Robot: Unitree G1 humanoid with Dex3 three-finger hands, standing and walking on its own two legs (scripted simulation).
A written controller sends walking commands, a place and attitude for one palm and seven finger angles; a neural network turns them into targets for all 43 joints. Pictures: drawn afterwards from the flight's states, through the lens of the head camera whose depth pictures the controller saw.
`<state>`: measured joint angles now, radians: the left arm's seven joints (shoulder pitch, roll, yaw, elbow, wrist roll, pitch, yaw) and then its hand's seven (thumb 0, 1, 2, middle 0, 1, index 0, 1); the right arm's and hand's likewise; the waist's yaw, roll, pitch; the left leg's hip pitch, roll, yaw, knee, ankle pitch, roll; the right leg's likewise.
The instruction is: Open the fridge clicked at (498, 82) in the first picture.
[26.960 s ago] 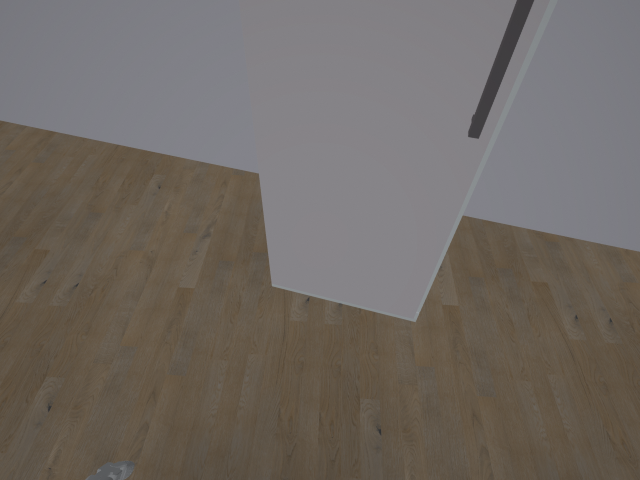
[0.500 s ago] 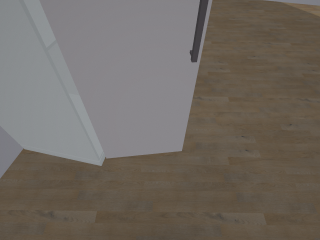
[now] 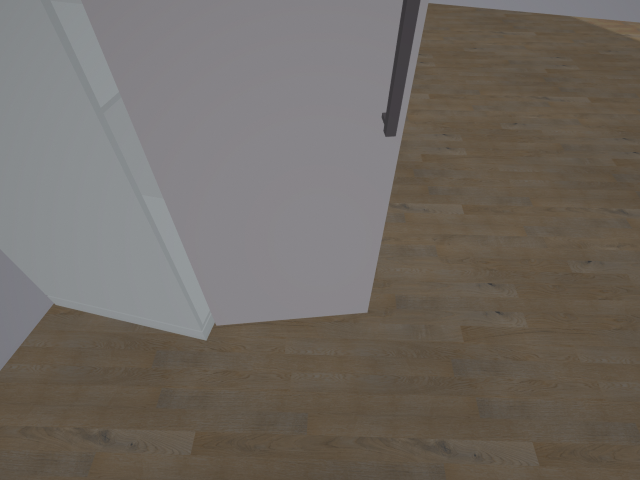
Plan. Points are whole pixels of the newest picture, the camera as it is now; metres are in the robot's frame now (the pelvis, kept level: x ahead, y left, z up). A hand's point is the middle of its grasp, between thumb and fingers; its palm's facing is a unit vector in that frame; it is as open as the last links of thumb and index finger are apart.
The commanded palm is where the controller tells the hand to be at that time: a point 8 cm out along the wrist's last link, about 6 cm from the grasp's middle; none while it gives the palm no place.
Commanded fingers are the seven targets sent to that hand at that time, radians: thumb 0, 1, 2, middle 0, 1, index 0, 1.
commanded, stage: look to check the result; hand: right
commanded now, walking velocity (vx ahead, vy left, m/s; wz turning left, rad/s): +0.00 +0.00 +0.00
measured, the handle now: (400, 41) +0.70 -0.07 +0.22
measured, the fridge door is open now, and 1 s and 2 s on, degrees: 71 71 71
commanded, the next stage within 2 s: stand and wait in 0.56 s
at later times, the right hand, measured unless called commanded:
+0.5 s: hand out of the picture +0.02 -0.17 -0.18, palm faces +0.00 +0.98 -0.18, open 7.3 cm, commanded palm none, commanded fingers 0.00 -0.90 -0.90 0.20 0.30 0.20 0.30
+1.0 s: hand out of the picture +0.04 -0.17 -0.17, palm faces +0.00 +0.98 -0.20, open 7.3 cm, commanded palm none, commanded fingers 0.00 -0.90 -0.90 0.20 0.30 0.20 0.30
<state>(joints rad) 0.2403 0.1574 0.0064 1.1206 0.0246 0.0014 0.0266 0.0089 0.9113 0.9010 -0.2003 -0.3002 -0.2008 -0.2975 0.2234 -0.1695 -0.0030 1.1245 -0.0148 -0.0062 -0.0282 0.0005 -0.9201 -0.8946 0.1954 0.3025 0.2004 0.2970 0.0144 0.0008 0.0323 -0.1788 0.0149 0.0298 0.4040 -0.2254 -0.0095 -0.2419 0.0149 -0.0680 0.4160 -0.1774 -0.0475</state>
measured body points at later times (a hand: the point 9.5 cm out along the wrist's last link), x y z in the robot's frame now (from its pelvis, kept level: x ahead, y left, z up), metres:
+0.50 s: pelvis +0.02 +0.00 +0.00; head +0.04 +0.00 +0.45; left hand +0.03 +0.23 -0.16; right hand +0.02 -0.22 -0.16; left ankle -0.01 +0.13 -0.74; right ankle +0.03 -0.09 -0.74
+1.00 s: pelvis +0.03 +0.01 +0.00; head +0.05 +0.01 +0.45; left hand +0.03 +0.24 -0.16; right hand +0.04 -0.22 -0.16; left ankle -0.01 +0.13 -0.74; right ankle +0.03 -0.09 -0.74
